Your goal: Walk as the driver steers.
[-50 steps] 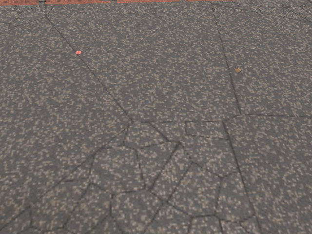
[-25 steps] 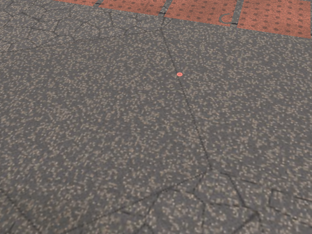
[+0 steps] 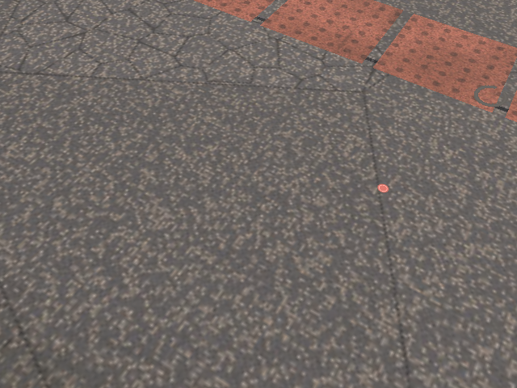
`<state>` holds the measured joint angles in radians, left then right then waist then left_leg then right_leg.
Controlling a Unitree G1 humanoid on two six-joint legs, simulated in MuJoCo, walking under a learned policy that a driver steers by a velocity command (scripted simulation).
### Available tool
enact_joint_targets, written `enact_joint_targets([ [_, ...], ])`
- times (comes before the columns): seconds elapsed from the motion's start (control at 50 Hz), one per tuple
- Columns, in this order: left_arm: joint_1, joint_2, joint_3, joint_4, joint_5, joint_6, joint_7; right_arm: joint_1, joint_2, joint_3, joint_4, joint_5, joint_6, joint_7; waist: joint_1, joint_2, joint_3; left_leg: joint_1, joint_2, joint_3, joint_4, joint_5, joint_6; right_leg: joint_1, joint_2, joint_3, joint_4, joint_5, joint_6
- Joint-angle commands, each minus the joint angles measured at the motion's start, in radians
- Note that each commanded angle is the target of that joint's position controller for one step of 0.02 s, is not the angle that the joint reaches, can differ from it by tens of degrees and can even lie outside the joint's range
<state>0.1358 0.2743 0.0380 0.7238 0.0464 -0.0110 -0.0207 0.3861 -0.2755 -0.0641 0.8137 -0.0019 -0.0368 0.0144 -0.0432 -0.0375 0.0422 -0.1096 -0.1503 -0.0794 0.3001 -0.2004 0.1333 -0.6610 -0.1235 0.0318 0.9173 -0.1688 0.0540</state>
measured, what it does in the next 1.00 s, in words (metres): walks ahead: right foot, then left foot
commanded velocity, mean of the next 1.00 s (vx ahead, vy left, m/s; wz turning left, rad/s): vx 0.50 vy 0.00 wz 0.13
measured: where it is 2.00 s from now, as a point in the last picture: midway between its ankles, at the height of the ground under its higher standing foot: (230, 195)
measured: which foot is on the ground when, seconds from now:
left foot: down 0.00-0.26, up 0.28-0.74, down 0.76-1.00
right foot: up 0.00-0.22, down 0.24-0.78, up 0.80-1.00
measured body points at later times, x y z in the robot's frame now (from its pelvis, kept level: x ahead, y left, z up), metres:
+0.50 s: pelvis +0.29 -0.05 +0.00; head +0.31 -0.06 +0.45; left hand +0.29 +0.22 -0.12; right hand +0.43 -0.30 -0.13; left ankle +0.32 +0.10 -0.68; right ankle +0.28 -0.13 -0.74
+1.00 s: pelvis +0.55 +0.03 +0.00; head +0.56 +0.05 +0.45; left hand +0.61 +0.30 -0.14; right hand +0.60 -0.23 -0.13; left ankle +0.54 +0.09 -0.75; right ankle +0.61 -0.12 -0.67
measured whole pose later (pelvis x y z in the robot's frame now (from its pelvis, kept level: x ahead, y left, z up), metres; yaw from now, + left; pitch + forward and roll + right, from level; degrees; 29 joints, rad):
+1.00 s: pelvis +0.55 +0.03 +0.00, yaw +5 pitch +0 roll +0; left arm 0.24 0.27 0.05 0.88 0.03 -0.03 -0.03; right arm 0.34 -0.24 -0.04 0.94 -0.01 -0.08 0.01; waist -0.01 -0.04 0.03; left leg -0.11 -0.07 0.08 0.28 -0.17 0.09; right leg -0.55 -0.09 0.00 1.01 -0.22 -0.03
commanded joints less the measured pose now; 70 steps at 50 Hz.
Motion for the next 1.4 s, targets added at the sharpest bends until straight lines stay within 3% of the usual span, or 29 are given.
enact_joint_targets([
  [0.02, -0.076, 0.066, 0.013, -0.075, -0.003, -0.010, -0.004, 0.041, -0.147, -0.035, -0.044, 0.002, -0.021, -0.006, -0.008, 0.091, -0.002, 0.039, 0.256, -0.218, -0.099, 0.296, 0.108, -0.044, 0.029, -0.025, -0.113, 0.123, 0.001],
  [0.14, -0.205, 0.062, 0.002, -0.120, -0.014, -0.034, -0.016, 0.123, -0.146, -0.025, 0.000, -0.012, -0.028, -0.024, -0.054, 0.103, 0.022, 0.156, 0.297, -0.221, -0.043, 0.479, 0.075, 0.019, 0.080, -0.052, -0.304, 0.150, -0.057],
  [0.18, -0.139, 0.080, 0.009, -0.105, -0.015, -0.040, -0.012, 0.086, -0.162, -0.025, 0.002, -0.014, -0.030, -0.031, -0.010, 0.116, 0.018, 0.149, 0.307, -0.212, -0.003, 0.586, 0.045, 0.147, 0.108, -0.057, -0.365, 0.085, -0.093],
  [0.22, 0.066, 0.116, 0.029, -0.038, -0.017, -0.051, 0.009, 0.057, -0.178, -0.025, 0.010, -0.016, -0.033, -0.028, 0.086, 0.098, -0.079, 0.133, 0.262, -0.161, 0.223, 0.820, 0.011, 0.415, 0.169, -0.088, -0.432, 0.031, -0.133],
  [0.24, 0.216, 0.153, 0.042, -0.006, -0.006, -0.061, 0.023, 0.050, -0.157, -0.018, 0.005, -0.014, -0.038, -0.023, 0.156, 0.063, -0.174, 0.015, 0.218, -0.128, 0.438, 0.679, -0.007, 0.644, 0.076, 0.000, -0.450, 0.017, -0.170],
  [0.26, 0.333, 0.264, 0.068, -0.004, 0.017, -0.063, 0.033, 0.141, -0.069, 0.002, -0.025, 0.019, -0.041, -0.018, 0.147, -0.133, -0.339, -0.259, 0.086, -0.044, 0.803, 0.241, -0.056, 0.939, -0.204, 0.420, -0.473, -0.111, -0.280],
  [0.28, 0.318, 0.239, 0.069, 0.021, -0.010, -0.049, 0.021, 0.158, -0.102, -0.003, -0.011, 0.002, -0.039, -0.021, 0.120, -0.195, -0.346, -0.418, 0.003, -0.038, 0.957, -0.300, -0.058, 0.930, -0.297, 0.726, -0.617, -0.109, -0.335],
  [0.3, 0.220, 0.172, 0.054, 0.007, -0.028, -0.043, 0.014, 0.091, -0.124, -0.007, -0.009, -0.021, -0.033, -0.021, 0.082, -0.061, -0.169, -0.481, 0.071, -0.069, 1.003, -0.235, -0.052, 0.774, -0.263, 0.617, -0.637, -0.190, -0.329],
  [0.32, 0.153, 0.112, 0.040, 0.001, -0.031, -0.045, 0.009, 0.024, -0.113, -0.001, -0.017, -0.027, -0.033, -0.012, 0.071, 0.016, -0.079, -0.476, 0.111, -0.058, 0.959, -0.171, -0.052, 0.653, -0.219, 0.482, -0.660, -0.168, -0.312],
  [0.36, 0.129, 0.069, 0.024, 0.027, -0.027, -0.055, 0.011, -0.017, -0.090, 0.005, -0.030, -0.036, -0.019, 0.002, 0.034, -0.021, -0.008, -0.434, 0.167, -0.029, 0.854, -0.131, -0.058, 0.520, -0.126, 0.300, -0.713, -0.031, -0.262],
  [0.42, 0.176, 0.082, 0.026, 0.068, -0.037, -0.081, 0.005, -0.008, -0.066, 0.014, -0.015, -0.043, -0.002, 0.015, 0.016, -0.046, -0.021, -0.416, 0.183, 0.016, 0.801, -0.089, -0.080, 0.500, -0.091, 0.194, -0.747, 0.158, -0.267],
  [0.54, 0.255, 0.086, 0.026, 0.131, -0.045, -0.084, 0.000, -0.268, -0.026, 0.040, -0.087, -0.035, -0.005, 0.028, 0.063, -0.035, 0.024, -0.497, 0.229, 0.104, 0.491, 0.128, -0.122, 0.541, -0.028, 0.047, -0.796, 0.280, -0.248],
  [0.64, 0.329, 0.111, 0.029, 0.176, -0.038, -0.080, 0.007, -0.396, -0.031, 0.048, -0.118, -0.028, -0.011, 0.024, 0.099, -0.037, 0.027, -0.432, 0.198, 0.137, 0.306, 0.172, -0.102, 0.628, -0.067, 0.034, -0.751, 0.376, -0.231],
  [0.7, 0.321, 0.125, 0.032, 0.193, -0.031, -0.071, 0.017, -0.376, -0.053, 0.039, -0.115, -0.032, -0.017, 0.016, 0.072, -0.041, 0.020, -0.367, 0.170, 0.140, 0.245, 0.069, -0.062, 0.703, -0.101, 0.037, -0.664, 0.529, -0.216],
  [0.74, 0.307, 0.126, 0.029, 0.201, -0.033, -0.063, 0.021, -0.171, -0.081, 0.020, -0.043, -0.043, -0.032, 0.002, -0.021, -0.011, -0.087, -0.098, 0.120, 0.159, 0.147, 0.060, -0.017, 0.682, -0.057, -0.013, -0.412, 0.695, -0.185],
  [0.76, 0.297, 0.102, 0.019, 0.180, -0.038, -0.064, 0.021, 0.004, -0.137, 0.000, 0.002, -0.062, -0.042, -0.010, -0.089, 0.043, -0.201, 0.155, 0.244, 0.026, 0.139, 0.014, 0.031, 0.526, -0.017, -0.045, -0.175, 0.505, -0.165],
  [0.78, 0.381, -0.002, -0.006, 0.139, -0.068, -0.066, 0.013, 0.099, -0.246, -0.031, 0.012, -0.076, -0.037, -0.020, -0.072, 0.266, -0.336, 0.442, 0.541, -0.428, 0.077, -0.096, 0.152, 0.176, 0.142, -0.124, 0.201, -0.038, -0.113],
  [0.8, 0.350, 0.098, 0.022, 0.157, -0.038, -0.059, 0.021, 0.071, -0.214, -0.029, 0.018, -0.028, -0.024, -0.014, -0.069, 0.199, -0.321, 0.390, 0.567, -0.588, -0.013, -0.079, 0.173, 0.060, 0.172, -0.012, 0.316, -0.347, -0.126],
  [0.84, 0.243, 0.080, 0.021, 0.136, -0.034, -0.062, 0.012, -0.087, -0.107, -0.002, 0.007, -0.014, -0.027, -0.006, -0.002, 0.104, -0.085, 0.140, 0.469, -0.312, -0.061, -0.024, 0.123, 0.033, 0.076, 0.020, 0.279, -0.206, -0.135],
  [0.88, 0.246, 0.056, 0.018, 0.149, -0.017, -0.043, 0.002, -0.129, -0.057, 0.013, 0.022, -0.012, -0.039, -0.010, 0.053, 0.126, -0.020, -0.007, 0.381, -0.165, -0.122, 0.071, 0.063, 0.117, 0.034, 0.005, 0.183, -0.149, -0.117],
  [1.04, 0.028, 0.029, 0.012, 0.090, -0.014, -0.017, -0.017, -0.005, -0.073, 0.007, 0.111, -0.003, -0.061, -0.008, 0.038, 0.090, 0.039, 0.014, 0.326, -0.016, -0.212, 0.225, 0.079, -0.001, 0.002, -0.052, -0.043, 0.083, -0.053],
  [1.18, -0.160, 0.024, -0.002, 0.027, -0.021, -0.028, -0.012, 0.100, -0.086, 0.006, 0.179, -0.015, -0.056, -0.018, -0.010, 0.098, 0.064, 0.161, 0.357, 0.025, -0.161, 0.393, 0.064, 0.031, 0.050, -0.093, -0.295, 0.140, -0.091],
  [1.24, -0.129, 0.040, 0.005, 0.027, -0.020, -0.039, -0.006, 0.080, -0.103, 0.001, 0.194, -0.021, -0.051, -0.028, 0.024, 0.103, 0.050, 0.220, 0.379, 0.039, -0.067, 0.594, 0.044, 0.119, 0.086, -0.108, -0.356, 0.038, -0.137],
  [1.28, 0.086, 0.064, 0.024, 0.098, -0.014, -0.053, 0.009, 0.047, -0.114, -0.001, 0.198, -0.020, -0.045, -0.029, 0.122, 0.086, -0.061, 0.192, 0.339, 0.084, 0.191, 0.803, 0.012, 0.394, 0.152, -0.140, -0.441, 0.025, -0.178],
  [1.3, 0.270, 0.114, 0.043, 0.155, 0.004, -0.063, 0.021, 0.046, -0.093, 0.007, 0.187, -0.015, -0.046, -0.028, 0.185, 0.046, -0.172, 0.038, 0.293, 0.114, 0.425, 0.635, -0.008, 0.660, 0.073, -0.054, -0.448, 0.017, -0.217],
  [1.32, 0.394, 0.239, 0.075, 0.168, 0.025, -0.065, 0.029, 0.140, 0.010, 0.031, 0.153, 0.021, -0.049, -0.017, 0.171, -0.165, -0.325, -0.308, 0.145, 0.177, 0.822, 0.128, -0.059, 0.982, -0.240, 0.399, -0.496, -0.088, -0.335],
  [1.34, 0.352, 0.221, 0.074, 0.172, -0.016, -0.051, 0.019, 0.137, -0.051, 0.011, 0.171, 0.000, -0.048, -0.018, 0.155, -0.153, -0.348, -0.457, 0.066, 0.053, 0.981, -0.321, -0.051, 0.969, -0.301, 0.666, -0.642, -0.094, -0.380],
  [1.36, 0.231, 0.171, 0.062, 0.157, -0.035, -0.046, 0.016, 0.048, -0.080, -0.001, 0.151, -0.012, -0.045, -0.018, 0.106, -0.064, -0.170, -0.521, 0.143, 0.013, 1.011, -0.241, -0.039, 0.821, -0.257, 0.498, -0.648, -0.155, -0.348],
  [1.4, 0.122, 0.060, 0.033, 0.150, -0.032, -0.057, 0.011, -0.027, -0.041, 0.005, 0.138, -0.013, -0.045, -0.008, 0.057, -0.005, -0.024, -0.470, 0.216, 0.027, 0.890, -0.115, -0.040, 0.588, -0.162, 0.281, -0.723, -0.055, -0.283],
])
